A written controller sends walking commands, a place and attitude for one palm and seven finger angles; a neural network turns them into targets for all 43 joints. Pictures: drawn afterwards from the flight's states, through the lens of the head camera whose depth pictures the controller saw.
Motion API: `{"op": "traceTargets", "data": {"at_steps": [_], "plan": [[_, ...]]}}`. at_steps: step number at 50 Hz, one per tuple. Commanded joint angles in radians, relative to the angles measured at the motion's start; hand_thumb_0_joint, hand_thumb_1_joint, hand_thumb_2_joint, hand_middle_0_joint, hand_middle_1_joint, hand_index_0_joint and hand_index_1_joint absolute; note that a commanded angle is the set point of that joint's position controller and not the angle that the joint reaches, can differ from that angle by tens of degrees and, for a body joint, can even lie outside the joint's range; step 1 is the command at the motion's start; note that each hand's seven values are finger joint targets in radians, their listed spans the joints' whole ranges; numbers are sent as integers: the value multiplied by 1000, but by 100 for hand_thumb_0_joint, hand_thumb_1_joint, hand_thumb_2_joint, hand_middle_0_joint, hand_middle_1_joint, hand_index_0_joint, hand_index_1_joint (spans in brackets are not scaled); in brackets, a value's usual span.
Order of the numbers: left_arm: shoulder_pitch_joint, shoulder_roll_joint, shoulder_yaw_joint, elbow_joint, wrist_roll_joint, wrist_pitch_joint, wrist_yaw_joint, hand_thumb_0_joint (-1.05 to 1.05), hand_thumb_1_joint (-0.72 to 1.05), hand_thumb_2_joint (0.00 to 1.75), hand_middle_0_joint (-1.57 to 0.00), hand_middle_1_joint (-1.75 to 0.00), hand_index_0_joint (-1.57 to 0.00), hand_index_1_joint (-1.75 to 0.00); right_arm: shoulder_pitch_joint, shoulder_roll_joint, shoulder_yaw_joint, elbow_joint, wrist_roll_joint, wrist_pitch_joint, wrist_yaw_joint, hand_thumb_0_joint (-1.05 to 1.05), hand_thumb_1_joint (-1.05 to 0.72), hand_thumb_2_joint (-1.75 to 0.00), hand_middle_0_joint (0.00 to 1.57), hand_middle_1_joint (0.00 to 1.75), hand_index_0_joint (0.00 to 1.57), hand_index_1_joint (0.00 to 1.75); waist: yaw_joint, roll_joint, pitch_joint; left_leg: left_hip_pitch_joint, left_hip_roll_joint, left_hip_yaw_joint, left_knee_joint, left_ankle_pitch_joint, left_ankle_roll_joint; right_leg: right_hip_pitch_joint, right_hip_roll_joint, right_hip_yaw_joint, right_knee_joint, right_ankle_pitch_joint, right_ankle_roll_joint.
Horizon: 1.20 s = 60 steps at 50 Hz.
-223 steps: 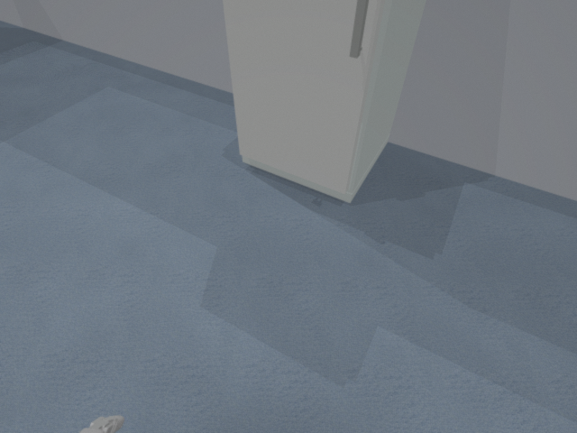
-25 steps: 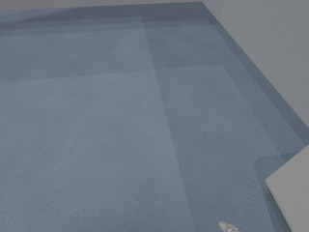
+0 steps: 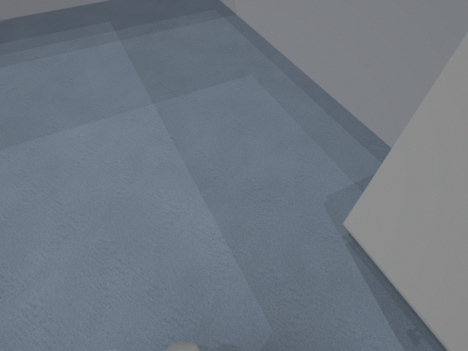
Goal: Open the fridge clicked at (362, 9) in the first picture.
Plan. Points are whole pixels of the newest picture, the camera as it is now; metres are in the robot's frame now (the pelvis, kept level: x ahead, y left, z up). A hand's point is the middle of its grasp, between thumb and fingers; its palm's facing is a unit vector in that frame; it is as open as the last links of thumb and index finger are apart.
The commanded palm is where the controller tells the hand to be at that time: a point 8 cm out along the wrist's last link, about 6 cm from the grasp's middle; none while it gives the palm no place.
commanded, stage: turn to face it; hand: right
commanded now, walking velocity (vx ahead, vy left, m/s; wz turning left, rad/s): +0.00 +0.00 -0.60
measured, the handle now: out of the picture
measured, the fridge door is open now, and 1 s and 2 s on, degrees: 0 0 0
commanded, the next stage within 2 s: take the last steps up to it in 1.46 s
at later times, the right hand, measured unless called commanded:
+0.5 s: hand out of the picture -0.06 -0.20 -0.19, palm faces +0.37 +0.90 -0.24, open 7.4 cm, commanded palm none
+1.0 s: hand out of the picture -0.02 -0.21 -0.14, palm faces +0.56 +0.77 -0.30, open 7.4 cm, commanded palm none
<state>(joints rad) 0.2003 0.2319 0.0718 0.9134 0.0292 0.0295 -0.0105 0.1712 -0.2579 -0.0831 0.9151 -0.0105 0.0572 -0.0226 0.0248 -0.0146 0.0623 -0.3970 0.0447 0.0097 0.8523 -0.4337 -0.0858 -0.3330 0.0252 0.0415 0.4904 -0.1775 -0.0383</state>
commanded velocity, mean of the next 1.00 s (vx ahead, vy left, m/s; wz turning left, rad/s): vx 0.00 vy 0.00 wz -0.60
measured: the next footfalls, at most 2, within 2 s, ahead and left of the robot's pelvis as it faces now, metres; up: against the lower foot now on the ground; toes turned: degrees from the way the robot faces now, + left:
left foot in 0.10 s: +0.04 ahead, +0.15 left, +0.00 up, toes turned -2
right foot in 0.48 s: -0.04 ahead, -0.11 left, +0.00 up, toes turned -26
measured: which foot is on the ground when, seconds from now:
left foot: up 0.00-0.08, down 0.10-0.48, up 0.50-0.92, down 0.94-1.00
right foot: down 0.00-0.08, up 0.10-0.46, down 0.48-0.94, up 0.96-1.00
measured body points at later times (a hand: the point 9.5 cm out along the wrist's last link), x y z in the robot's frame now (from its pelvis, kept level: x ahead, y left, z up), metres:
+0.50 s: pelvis -0.03 +0.01 -0.02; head +0.01 -0.02 +0.43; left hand +0.17 +0.22 -0.14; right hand -0.08 -0.25 -0.17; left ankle +0.00 +0.15 -0.74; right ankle -0.07 -0.09 -0.74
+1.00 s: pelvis -0.02 +0.03 -0.01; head +0.03 +0.03 +0.44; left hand +0.18 +0.22 -0.17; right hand -0.05 -0.25 -0.12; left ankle +0.06 +0.12 -0.74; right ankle -0.09 -0.08 -0.72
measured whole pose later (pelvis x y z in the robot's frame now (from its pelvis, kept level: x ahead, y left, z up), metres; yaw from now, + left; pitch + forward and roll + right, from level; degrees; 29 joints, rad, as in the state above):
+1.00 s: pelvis -0.02 +0.03 -0.01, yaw -37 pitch +0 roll +0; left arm 0.22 0.25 0.09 0.93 0.02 0.06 -0.02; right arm 0.12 -0.21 -0.03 0.83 -0.02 0.01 -0.02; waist 0.05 -0.06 0.07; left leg -0.28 0.03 0.06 0.58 -0.28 0.00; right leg -0.39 0.07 0.12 0.80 -0.42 0.02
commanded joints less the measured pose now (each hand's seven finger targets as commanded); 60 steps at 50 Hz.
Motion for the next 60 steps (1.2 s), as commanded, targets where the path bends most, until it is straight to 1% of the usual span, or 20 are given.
{"op": "traceTargets", "data": {"at_steps": [1,3,4,5,10,18,22,23,24,25,27,31,40,45,46,47,48,50,52,60], "plan": [[-27,214,59,-79,-4,0,8,0,90,90,-20,-30,-20,-30,56,-57,-6,-89,8,-36,-2,0,-90,-90,20,30,20,30,-14,-151,-140,102,-31,21,-213,52,16,93,-215,314,-103,209,-111],[-60,175,56,-101,-16,5,1,0,90,90,-20,-30,-20,-30,145,-102,-16,-81,2,-50,-9,0,-90,-90,20,30,20,30,-61,-52,-153,321,36,-22,-497,182,39,-78,-132,259,19,54,-33],[-41,96,44,-122,-25,6,-5,0,90,90,-20,-30,-20,-30,151,-202,-34,-92,-17,-61,-16,0,-90,-90,20,30,20,30,-63,253,-131,419,317,-332,-637,99,142,-301,19,78,261,-230,62],[-59,115,47,-137,-9,5,-5,0,90,90,-20,-30,-20,-30,91,-235,-24,-119,-14,-52,-14,0,-90,-90,20,30,20,30,-53,289,-91,259,458,-381,-642,156,221,-303,31,21,484,-390,77],[-40,109,40,-75,-8,27,-26,0,90,90,-20,-30,-20,-30,-21,-116,2,-138,-14,-70,-14,0,-90,-90,20,30,20,30,6,190,-24,205,271,-29,-516,485,187,-256,-53,-31,704,-203,111],[-168,83,14,-107,-18,22,-28,0,90,90,-20,-30,-20,-30,117,-190,-16,-82,-22,-55,-7,0,-90,-90,20,30,20,30,-81,241,-63,316,322,43,-452,624,203,-124,-49,-138,336,-286,107],[-81,105,14,-93,-18,2,-22,0,90,90,-20,-30,-20,-30,97,-197,-28,-71,-14,-46,-3,0,-90,-90,20,30,20,30,-39,214,-133,321,310,126,-298,642,138,52,-43,-161,23,-137,82],[-20,156,27,-77,-15,-8,-21,0,90,90,-20,-30,-20,-30,98,-181,-28,-76,-3,-41,0,0,-90,-90,20,30,20,30,-2,108,-172,194,287,163,-157,554,87,235,-79,-116,-102,34,60],[45,279,58,-73,-7,-17,-15,0,90,90,-20,-30,-20,-30,88,-117,-20,-117,4,-38,10,0,-90,-90,20,30,20,30,38,-215,-206,-108,148,202,71,74,1,434,-340,231,-119,395,-57],[115,330,67,-50,-16,-9,-9,0,90,90,-20,-30,-20,-30,18,-88,0,-159,-6,-33,9,0,-90,-90,20,30,20,30,68,-277,-197,-217,101,117,210,-252,-12,415,-467,320,-105,645,-172],[83,270,55,-41,-13,-13,16,0,90,90,-20,-30,-20,-30,-64,-96,-8,-144,-2,-23,0,0,-90,-90,20,30,20,30,64,-242,-144,-224,100,9,324,-146,-5,289,-382,281,-109,477,-164],[-44,204,30,-82,-11,-23,16,0,90,90,-20,-30,-20,-30,18,-98,-15,-88,-5,-23,15,0,-90,-90,20,30,20,30,-11,-137,-100,-162,79,9,301,47,-16,214,-246,141,-139,387,-99],[22,213,46,-61,-5,-11,14,0,90,90,-20,-30,-20,-30,-70,-77,-1,-138,4,-30,3,0,-90,-90,20,30,20,30,20,-137,-118,-82,15,-9,17,-8,-18,239,-239,287,-100,417,-140],[-36,205,53,-79,-12,-4,11,0,90,90,-20,-30,-20,-30,38,-89,-2,-125,10,-49,-4,0,-90,-90,20,30,20,30,-40,-143,-147,205,-24,14,-351,172,5,88,-175,324,-1,389,-83],[-31,173,50,-83,-19,-5,7,0,90,90,-20,-30,-20,-30,79,-127,-9,-118,5,-60,-8,0,-90,-90,20,30,20,30,-59,-58,-161,345,44,-39,-491,262,18,-16,-122,290,77,233,-30],[3,98,39,-98,-28,-6,0,0,90,90,-20,-30,-20,-30,88,-227,-27,-121,-13,-72,-19,0,-90,-90,20,30,20,30,-56,241,-178,502,326,-306,-567,380,113,-232,18,105,298,-160,60],[2,116,45,-111,-15,-3,2,0,90,90,-20,-30,-20,-30,85,-251,-22,-134,-11,-63,-15,0,-90,-90,20,30,20,30,-54,256,-166,382,474,-355,-552,462,217,-252,40,37,506,-433,81],[-12,127,52,-77,-7,24,-8,0,90,90,-20,-30,-20,-30,-5,-184,-10,-149,-6,-61,-15,0,-90,-90,20,30,20,30,-21,213,-56,180,369,-260,-594,247,210,-227,-18,51,723,-326,82],[11,117,47,-49,-5,29,-20,0,90,90,-20,-30,-20,-30,-70,-120,6,-157,-8,-63,-14,0,-90,-90,20,30,20,30,13,183,-3,161,284,-94,-561,323,182,-234,-50,14,759,-213,98],[-101,76,11,-65,-16,25,-19,0,90,90,-20,-30,-20,-30,101,-172,-7,-82,-20,-61,-11,0,-90,-90,20,30,20,30,-66,218,-65,307,300,26,-468,660,208,-132,-47,-101,419,-280,113]]}}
